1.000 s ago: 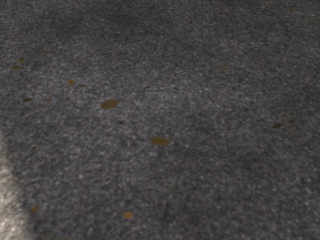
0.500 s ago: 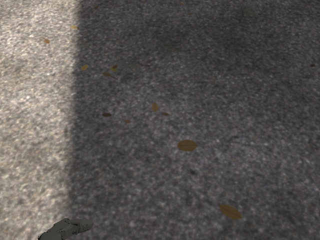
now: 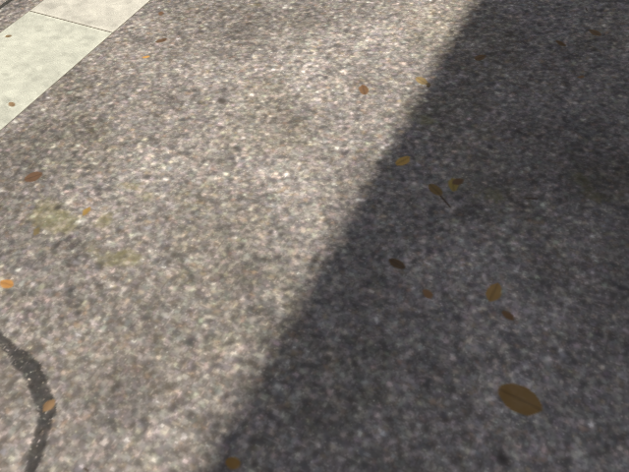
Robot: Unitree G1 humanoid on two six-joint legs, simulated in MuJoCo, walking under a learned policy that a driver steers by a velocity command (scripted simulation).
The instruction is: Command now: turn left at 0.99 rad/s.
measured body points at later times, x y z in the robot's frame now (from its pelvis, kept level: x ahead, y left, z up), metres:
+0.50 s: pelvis +0.10 +0.07 -0.01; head +0.11 +0.09 +0.44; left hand -0.02 +0.32 -0.15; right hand +0.38 -0.09 -0.07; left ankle +0.07 +0.17 -0.74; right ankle +0.03 -0.10 -0.70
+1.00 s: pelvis +0.45 +0.10 -0.04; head +0.48 +0.11 +0.41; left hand +0.59 +0.37 -0.16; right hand +0.50 -0.17 -0.16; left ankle +0.27 +0.26 -0.59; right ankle +0.50 +0.09 -0.74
